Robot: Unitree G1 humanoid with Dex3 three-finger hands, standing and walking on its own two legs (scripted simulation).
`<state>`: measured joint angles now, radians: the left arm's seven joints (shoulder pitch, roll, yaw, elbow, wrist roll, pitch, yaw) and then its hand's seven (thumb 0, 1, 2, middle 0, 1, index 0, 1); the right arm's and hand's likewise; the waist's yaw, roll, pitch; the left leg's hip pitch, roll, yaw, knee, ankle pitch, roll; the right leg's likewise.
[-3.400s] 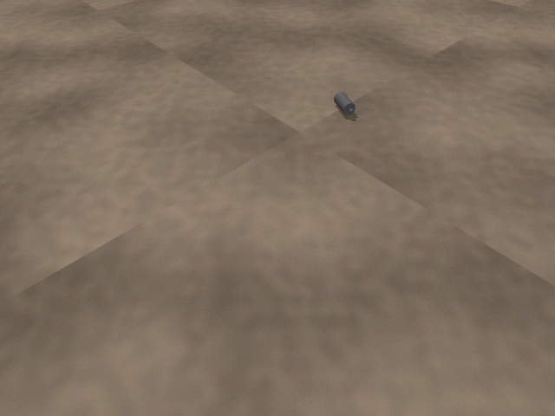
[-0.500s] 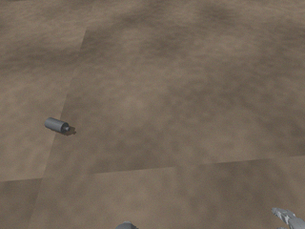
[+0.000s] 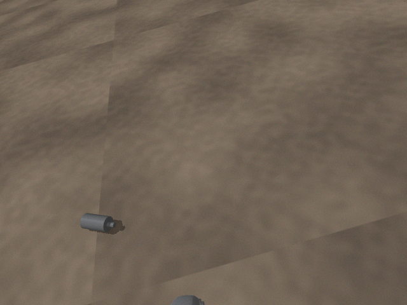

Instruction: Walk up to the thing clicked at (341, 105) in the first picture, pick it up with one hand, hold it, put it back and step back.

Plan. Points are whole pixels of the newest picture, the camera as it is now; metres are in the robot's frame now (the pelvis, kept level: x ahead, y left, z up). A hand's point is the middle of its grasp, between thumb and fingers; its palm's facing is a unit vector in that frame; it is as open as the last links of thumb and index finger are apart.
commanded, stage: walk up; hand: left
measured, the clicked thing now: (99, 222) +0.71 +0.74 -0.71
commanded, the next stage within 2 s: none
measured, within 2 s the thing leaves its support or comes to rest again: neither
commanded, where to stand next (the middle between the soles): +0.28 +0.62 m, yaw -13 degrees
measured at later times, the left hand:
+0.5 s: hand (27, 299) +0.20 +0.49 -0.13, palm faces -0.17 -0.84 -0.51, open 7.3 cm
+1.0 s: hand out of the picture +0.21 +0.80 -0.13, palm faces -0.06 -0.73 -0.68, open 7.3 cm
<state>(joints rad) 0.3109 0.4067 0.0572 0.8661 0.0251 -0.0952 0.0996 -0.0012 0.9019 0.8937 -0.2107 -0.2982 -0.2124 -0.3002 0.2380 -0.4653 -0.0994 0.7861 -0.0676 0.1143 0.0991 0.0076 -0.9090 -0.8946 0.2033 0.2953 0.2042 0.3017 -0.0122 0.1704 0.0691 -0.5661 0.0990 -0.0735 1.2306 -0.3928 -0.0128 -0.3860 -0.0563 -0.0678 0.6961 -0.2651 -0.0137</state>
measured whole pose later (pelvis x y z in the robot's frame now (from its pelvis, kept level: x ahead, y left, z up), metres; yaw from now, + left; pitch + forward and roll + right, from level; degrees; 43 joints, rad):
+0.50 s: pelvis +0.07 +0.22 +0.00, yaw -6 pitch -1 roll -1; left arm 0.23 0.41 0.03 0.91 -0.02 -0.07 0.10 0.00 0.91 0.89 -0.21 -0.30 -0.21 -0.30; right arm 0.34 -0.42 -0.10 0.77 -0.08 0.08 0.05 0.01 -0.91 -0.89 0.20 0.30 0.21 0.30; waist -0.10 0.05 0.14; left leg -0.26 0.00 0.15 0.73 -0.46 0.08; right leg -0.52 0.02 -0.12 0.81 -0.29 -0.03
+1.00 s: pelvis +0.10 +0.45 -0.04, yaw -8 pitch -3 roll -1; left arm 0.25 0.53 0.12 0.93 0.04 -0.02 0.13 0.00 0.90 0.89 -0.21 -0.30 -0.21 -0.30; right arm 0.27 -0.49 -0.13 0.73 -0.07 0.09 0.09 0.00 -0.91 -0.89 0.20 0.29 0.20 0.30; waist -0.01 0.07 0.10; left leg -0.46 0.09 -0.01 1.03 -0.52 -0.04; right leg -0.62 -0.12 0.15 1.11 -0.53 -0.04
